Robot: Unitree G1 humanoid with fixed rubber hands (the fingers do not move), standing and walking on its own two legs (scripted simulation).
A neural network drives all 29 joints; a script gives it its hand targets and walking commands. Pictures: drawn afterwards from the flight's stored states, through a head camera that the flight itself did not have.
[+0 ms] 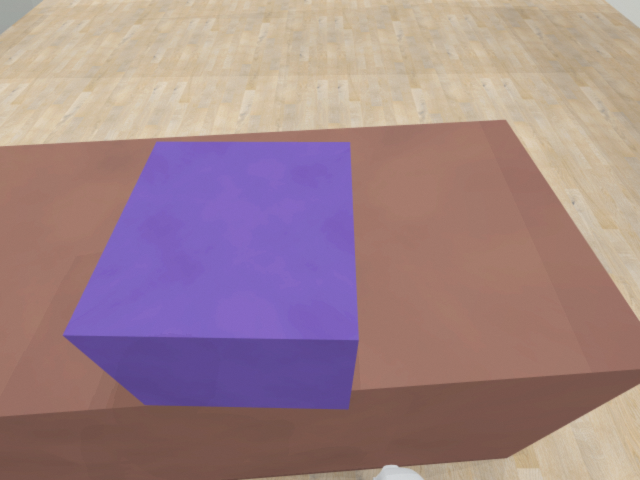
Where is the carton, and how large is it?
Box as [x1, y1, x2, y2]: [63, 142, 358, 408]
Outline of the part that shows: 156,142 63,335 144,404 348,408 358,341 349,142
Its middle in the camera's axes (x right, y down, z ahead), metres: -0.10 +0.04 +0.54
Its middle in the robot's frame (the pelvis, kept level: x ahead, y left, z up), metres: +0.40 +0.09 +0.03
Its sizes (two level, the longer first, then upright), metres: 0.306 0.282 0.215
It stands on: a pedestal, 0.65 m high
